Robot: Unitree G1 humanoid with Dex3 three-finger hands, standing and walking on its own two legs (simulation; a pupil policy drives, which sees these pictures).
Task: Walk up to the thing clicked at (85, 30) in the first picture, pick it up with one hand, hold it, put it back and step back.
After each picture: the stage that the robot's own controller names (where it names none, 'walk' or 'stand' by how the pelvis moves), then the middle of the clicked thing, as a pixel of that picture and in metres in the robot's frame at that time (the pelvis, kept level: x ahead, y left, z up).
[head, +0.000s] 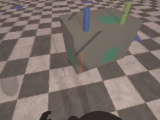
stand; (86, 20) +1.00 +0.10 +0.13
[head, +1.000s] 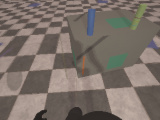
walk; (90, 23) +0.90 +0.08 +0.14
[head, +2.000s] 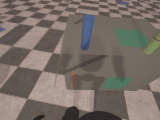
rise first; (86, 34) +0.58 +0.11 +0.16
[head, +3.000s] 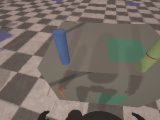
stand; (62, 49) +0.43 +0.22 +0.15
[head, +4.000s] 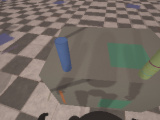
stand; (64, 56) +0.40 +0.20 +0.13
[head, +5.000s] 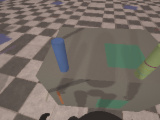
stand; (61, 57) +0.39 +0.22 +0.13
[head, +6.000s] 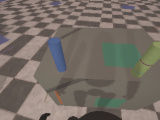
stand; (58, 57) +0.39 +0.24 +0.13
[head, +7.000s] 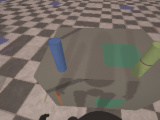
stand; (59, 57) +0.39 +0.24 +0.13
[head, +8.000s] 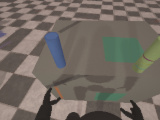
rise first; (57, 53) +0.40 +0.25 +0.13
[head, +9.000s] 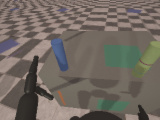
go down; (60, 56) +0.41 +0.26 +0.13
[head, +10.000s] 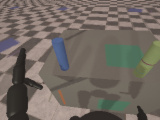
go down; (61, 56) +0.41 +0.25 +0.13
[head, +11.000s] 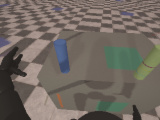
go down; (63, 58) +0.40 +0.22 +0.13
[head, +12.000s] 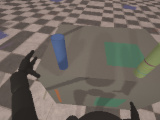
close in; (61, 54) +0.40 +0.23 +0.14
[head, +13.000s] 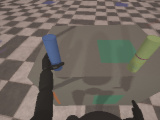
close; (54, 55) +0.40 +0.25 +0.15
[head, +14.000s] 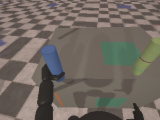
lift; (55, 66) +0.31 +0.23 +0.15
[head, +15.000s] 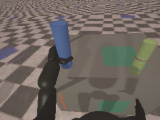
lift; (63, 48) +0.32 +0.17 +0.29
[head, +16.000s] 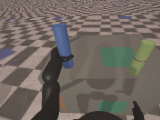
hold; (64, 48) +0.36 +0.18 +0.27
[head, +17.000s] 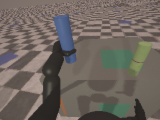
crouch; (66, 42) +0.35 +0.15 +0.33
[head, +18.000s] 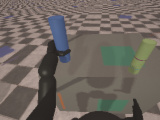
crouch; (61, 42) +0.37 +0.19 +0.30
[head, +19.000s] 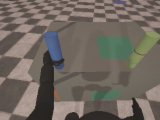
lower; (55, 52) +0.41 +0.24 +0.15
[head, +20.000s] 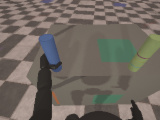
lower; (52, 55) +0.38 +0.25 +0.16
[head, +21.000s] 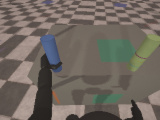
lower; (53, 56) +0.39 +0.25 +0.15
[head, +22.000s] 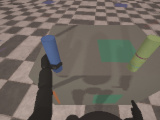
lower; (53, 56) +0.39 +0.25 +0.15
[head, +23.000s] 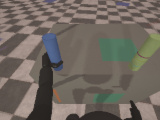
lower; (54, 54) +0.40 +0.25 +0.15
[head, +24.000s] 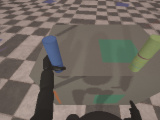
open; (55, 56) +0.38 +0.24 +0.15
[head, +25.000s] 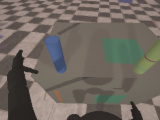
sink last; (57, 57) +0.37 +0.22 +0.14
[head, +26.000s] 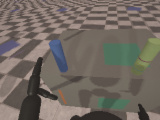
stand; (60, 57) +0.40 +0.26 +0.13
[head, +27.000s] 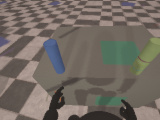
stand; (56, 58) +0.37 +0.25 +0.13
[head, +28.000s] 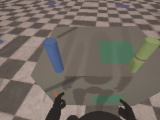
stand; (55, 57) +0.38 +0.26 +0.13
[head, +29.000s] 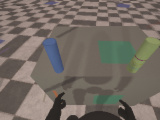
stand; (55, 58) +0.38 +0.26 +0.13
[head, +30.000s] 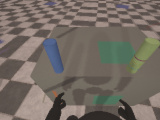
stand; (55, 58) +0.38 +0.25 +0.13
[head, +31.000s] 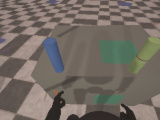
stand; (55, 57) +0.38 +0.26 +0.13
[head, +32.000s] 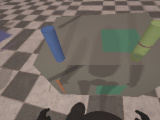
walk; (55, 46) +0.44 +0.27 +0.15
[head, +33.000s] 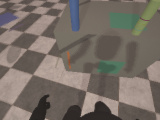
walk; (74, 15) +0.76 +0.18 +0.16
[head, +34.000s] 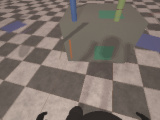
stand; (73, 10) +1.14 +0.28 +0.15
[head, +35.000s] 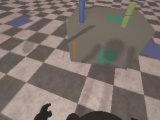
stand; (81, 12) +1.14 +0.18 +0.14
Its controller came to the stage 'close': yes
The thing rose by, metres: 0.20
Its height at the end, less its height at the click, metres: +0.00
